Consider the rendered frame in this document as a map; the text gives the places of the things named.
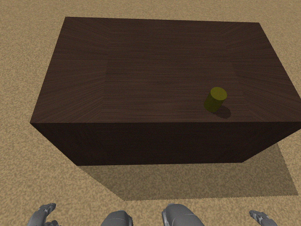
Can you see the right robot hand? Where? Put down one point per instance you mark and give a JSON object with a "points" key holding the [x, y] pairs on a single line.
{"points": [[262, 218]]}

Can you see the can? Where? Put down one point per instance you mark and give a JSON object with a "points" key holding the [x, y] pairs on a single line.
{"points": [[215, 99]]}

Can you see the left robot hand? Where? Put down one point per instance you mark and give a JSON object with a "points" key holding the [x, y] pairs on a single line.
{"points": [[38, 218]]}

